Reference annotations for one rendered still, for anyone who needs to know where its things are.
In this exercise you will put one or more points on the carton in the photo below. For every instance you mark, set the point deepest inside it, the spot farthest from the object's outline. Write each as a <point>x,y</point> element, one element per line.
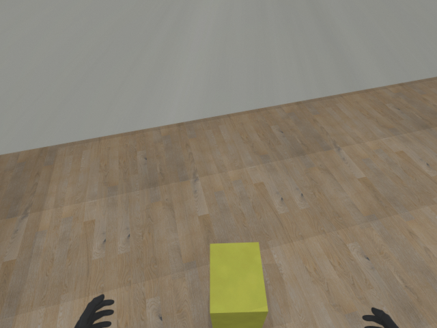
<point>237,290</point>

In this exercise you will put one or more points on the robot left hand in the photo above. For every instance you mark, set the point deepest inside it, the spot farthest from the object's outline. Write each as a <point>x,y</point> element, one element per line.
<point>90,315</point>

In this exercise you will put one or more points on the robot right hand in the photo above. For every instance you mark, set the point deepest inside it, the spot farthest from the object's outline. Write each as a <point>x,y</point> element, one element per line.
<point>380,318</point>

